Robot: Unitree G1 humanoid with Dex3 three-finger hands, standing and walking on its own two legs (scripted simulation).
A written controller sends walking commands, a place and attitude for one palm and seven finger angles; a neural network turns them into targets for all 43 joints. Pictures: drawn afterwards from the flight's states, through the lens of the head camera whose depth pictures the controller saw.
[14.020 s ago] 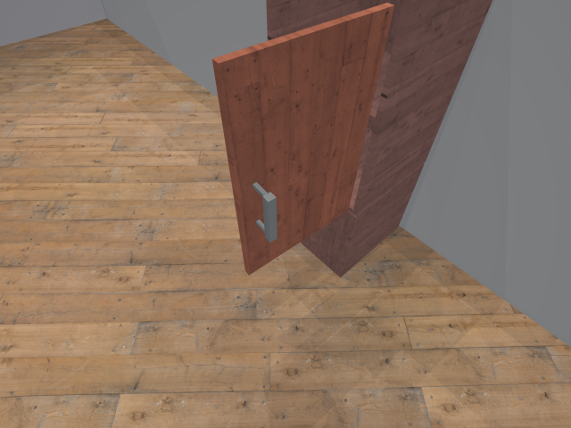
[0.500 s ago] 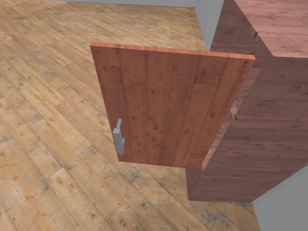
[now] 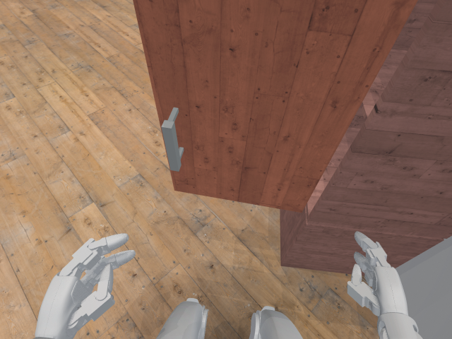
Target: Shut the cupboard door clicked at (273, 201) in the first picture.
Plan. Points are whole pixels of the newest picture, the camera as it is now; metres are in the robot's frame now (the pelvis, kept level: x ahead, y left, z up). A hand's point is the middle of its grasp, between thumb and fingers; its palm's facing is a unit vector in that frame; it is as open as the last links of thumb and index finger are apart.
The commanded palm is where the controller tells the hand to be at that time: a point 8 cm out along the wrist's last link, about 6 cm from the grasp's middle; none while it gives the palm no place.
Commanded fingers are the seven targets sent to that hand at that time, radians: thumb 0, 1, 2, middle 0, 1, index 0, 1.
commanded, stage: raise the hand and make a fist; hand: left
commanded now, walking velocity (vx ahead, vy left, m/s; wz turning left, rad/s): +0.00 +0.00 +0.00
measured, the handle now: (175, 140) +0.49 +0.16 +0.03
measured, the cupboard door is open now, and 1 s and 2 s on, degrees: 86 86 86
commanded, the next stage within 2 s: bring the fist close to the handle in 1.44 s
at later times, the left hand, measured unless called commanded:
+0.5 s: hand (108, 263) +0.22 +0.21 +0.04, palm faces -0.08 -1.00 -0.01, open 3.6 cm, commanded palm +0.20 +0.26 +0.04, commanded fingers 0.00 0.90 0.90 -1.10 -1.28 -1.10 -1.28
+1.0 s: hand (102, 251) +0.24 +0.22 +0.04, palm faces -0.08 -1.00 -0.03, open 3.1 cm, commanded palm +0.22 +0.28 +0.04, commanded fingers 0.00 0.90 0.90 -1.30 -1.50 -1.30 -1.50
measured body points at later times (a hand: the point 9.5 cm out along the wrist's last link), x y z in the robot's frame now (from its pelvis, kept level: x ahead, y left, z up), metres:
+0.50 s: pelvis +0.01 +0.04 +0.00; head +0.09 +0.04 +0.44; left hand +0.22 +0.26 +0.04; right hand +0.18 -0.21 -0.08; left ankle +0.04 +0.11 -0.62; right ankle +0.05 -0.07 -0.62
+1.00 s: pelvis +0.02 +0.04 +0.00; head +0.10 +0.06 +0.44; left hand +0.24 +0.28 +0.05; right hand +0.22 -0.18 -0.07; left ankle +0.04 +0.11 -0.62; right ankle +0.05 -0.07 -0.62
